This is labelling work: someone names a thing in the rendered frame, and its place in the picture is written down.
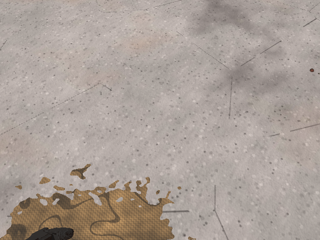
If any left robot hand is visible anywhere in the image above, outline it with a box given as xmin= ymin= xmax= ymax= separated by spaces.
xmin=25 ymin=227 xmax=74 ymax=240

